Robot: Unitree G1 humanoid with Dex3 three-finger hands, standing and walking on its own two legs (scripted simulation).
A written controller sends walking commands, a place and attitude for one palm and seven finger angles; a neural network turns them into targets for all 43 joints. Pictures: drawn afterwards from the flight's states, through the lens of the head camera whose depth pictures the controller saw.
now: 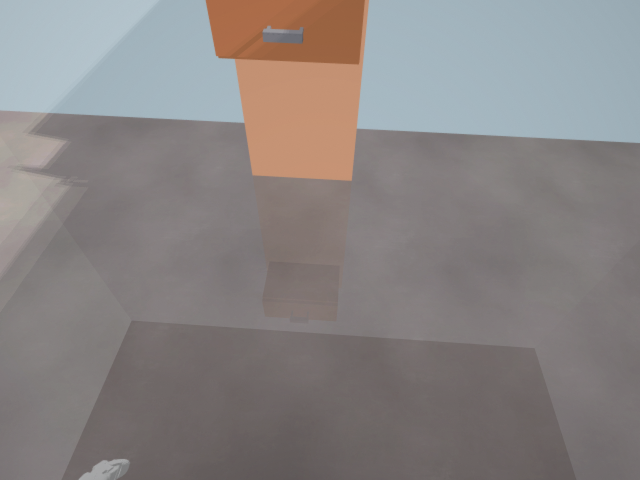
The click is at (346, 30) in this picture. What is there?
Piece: drawer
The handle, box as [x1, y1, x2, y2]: [262, 26, 303, 43]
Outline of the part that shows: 262,32 263,41 301,43 303,27 300,27 298,30 271,29 270,26 267,26 267,28 264,29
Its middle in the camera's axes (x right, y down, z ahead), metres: -0.11 -0.59 +1.10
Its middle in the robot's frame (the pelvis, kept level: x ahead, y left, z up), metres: +1.22 +0.17 +0.03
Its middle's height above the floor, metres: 0.80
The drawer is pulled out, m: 0.29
